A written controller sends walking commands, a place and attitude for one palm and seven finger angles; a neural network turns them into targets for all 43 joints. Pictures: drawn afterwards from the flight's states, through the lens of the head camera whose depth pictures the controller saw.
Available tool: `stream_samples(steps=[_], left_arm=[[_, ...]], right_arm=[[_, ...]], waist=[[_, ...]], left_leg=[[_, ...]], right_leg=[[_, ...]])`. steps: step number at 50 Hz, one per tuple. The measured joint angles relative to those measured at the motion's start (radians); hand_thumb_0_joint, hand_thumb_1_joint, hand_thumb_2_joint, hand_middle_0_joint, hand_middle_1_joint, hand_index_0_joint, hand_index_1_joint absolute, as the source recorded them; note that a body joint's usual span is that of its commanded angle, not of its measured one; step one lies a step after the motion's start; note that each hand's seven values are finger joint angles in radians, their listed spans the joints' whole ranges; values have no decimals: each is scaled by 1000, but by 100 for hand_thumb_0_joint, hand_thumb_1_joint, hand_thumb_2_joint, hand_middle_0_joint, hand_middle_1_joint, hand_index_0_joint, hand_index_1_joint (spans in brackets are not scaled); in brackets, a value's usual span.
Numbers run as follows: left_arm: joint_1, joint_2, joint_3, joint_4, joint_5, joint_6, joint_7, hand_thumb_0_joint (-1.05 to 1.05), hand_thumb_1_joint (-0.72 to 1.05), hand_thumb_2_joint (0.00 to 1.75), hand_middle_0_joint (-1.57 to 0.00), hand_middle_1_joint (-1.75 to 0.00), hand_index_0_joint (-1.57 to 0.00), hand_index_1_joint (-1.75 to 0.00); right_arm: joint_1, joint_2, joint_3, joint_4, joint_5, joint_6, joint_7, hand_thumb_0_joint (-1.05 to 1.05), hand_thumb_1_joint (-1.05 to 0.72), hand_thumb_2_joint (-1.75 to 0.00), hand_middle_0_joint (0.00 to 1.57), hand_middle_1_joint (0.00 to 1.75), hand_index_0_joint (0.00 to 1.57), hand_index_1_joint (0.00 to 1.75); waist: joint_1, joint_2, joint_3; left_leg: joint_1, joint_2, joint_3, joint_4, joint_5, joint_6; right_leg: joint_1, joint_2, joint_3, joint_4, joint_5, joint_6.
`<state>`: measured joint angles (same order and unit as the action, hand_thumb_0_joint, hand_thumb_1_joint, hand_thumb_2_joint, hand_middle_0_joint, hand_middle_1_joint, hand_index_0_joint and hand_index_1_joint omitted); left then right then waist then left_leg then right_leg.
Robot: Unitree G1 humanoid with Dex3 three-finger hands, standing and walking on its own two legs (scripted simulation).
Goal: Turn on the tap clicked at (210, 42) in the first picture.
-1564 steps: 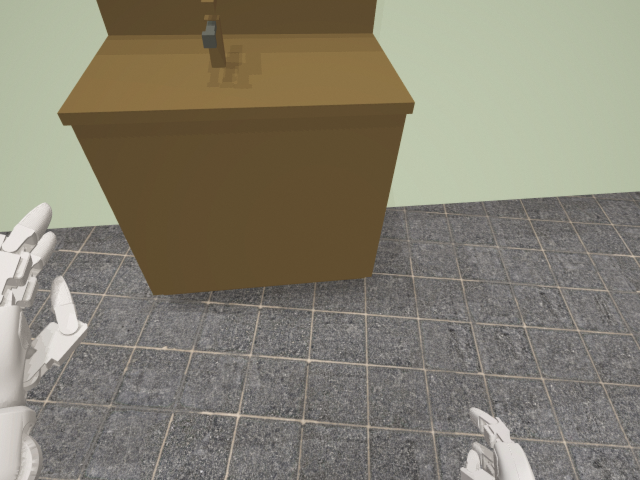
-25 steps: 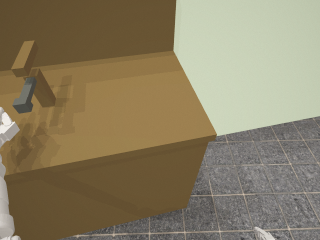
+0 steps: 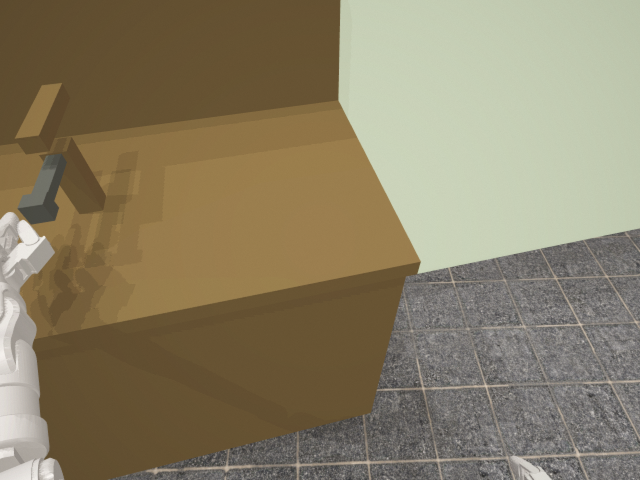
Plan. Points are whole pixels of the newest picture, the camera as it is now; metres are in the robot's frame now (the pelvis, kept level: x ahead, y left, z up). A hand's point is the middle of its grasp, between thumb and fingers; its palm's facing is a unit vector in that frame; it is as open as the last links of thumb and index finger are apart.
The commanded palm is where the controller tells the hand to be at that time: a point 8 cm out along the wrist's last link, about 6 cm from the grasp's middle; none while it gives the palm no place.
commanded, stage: push the lever round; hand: left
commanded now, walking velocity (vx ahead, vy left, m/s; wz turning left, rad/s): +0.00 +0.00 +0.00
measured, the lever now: (39, 208) +0.39 +0.37 +0.15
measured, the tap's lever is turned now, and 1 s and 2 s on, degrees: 0 9 51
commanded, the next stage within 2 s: none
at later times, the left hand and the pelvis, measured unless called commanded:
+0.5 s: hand (68, 238) +0.36 +0.32 +0.13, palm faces +0.64 -0.76 -0.06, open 7.6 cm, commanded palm +0.31 +0.34 +0.13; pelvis +0.00 +0.00 +0.00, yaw +1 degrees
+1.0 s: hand (84, 232) +0.37 +0.31 +0.13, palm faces +0.74 -0.67 -0.05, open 7.5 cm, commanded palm +0.33 +0.32 +0.13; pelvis -0.01 +0.01 +0.00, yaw +1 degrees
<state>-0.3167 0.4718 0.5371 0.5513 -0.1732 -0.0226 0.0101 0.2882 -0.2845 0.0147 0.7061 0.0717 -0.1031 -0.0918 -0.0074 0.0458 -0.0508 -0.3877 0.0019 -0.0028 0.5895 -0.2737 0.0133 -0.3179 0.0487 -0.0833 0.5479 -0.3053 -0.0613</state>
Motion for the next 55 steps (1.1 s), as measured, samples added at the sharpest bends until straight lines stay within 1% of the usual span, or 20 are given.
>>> stream_samples(steps=[7, 16, 24, 33, 43, 55], left_arm=[[-19, -27, -10, -8, 11, 1, 60, -1, 91, 92, -16, -16, -15, -15], [-35, -64, -40, -27, 27, 8, 137, 0, 93, 94, -16, -16, -15, -15], [-35, -116, -74, -71, 43, 19, 211, 1, 94, 94, -16, -15, -15, -15], [-46, -167, -109, -109, 68, 46, 301, 1, 95, 94, -16, -16, -15, -15], [-79, -193, -122, -103, 91, 70, 380, -1, 94, 96, -16, -16, -15, -15], [-154, -227, -153, -49, 125, 69, 486, 0, 98, 99, -15, -15, -15, -15]], right_arm=[[-13, 5, 1, 13, -4, 11, -1, 1, -90, -90, 20, 30, 20, 30], [-28, 11, 1, 19, -11, 19, 2, 1, -90, -90, 20, 30, 20, 30], [-46, 17, 0, 20, -18, 28, 8, 1, -90, -90, 20, 30, 20, 30], [-66, 26, 2, 22, -28, 42, 13, 1, -90, -90, 20, 30, 20, 30], [-80, 32, 2, 27, -37, 61, 16, 1, -90, -90, 20, 30, 20, 30], [-79, 31, -3, 47, -46, 68, 19, 1, -90, -90, 20, 30, 20, 30]], waist=[[2, -3, 4], [7, -1, 4], [10, 0, 5], [13, -2, 6], [14, -5, 5], [10, -3, 7]], left_leg=[[-4, -1, -4, 1, 3, -1], [-2, -5, -8, 1, 4, 0], [11, -10, -6, -2, 4, 4], [22, -15, -5, -7, 4, 7], [20, -17, -10, -6, 6, 7], [-3, -20, -22, 6, 12, 5]], right_leg=[[-3, 0, -4, 3, 0, -1], [0, -4, -7, 3, 0, 0], [12, -9, -6, 2, -2, 4], [22, -14, -5, 1, -4, 8], [23, -16, -10, 0, -2, 9], [3, -18, -22, 13, -1, 6]])
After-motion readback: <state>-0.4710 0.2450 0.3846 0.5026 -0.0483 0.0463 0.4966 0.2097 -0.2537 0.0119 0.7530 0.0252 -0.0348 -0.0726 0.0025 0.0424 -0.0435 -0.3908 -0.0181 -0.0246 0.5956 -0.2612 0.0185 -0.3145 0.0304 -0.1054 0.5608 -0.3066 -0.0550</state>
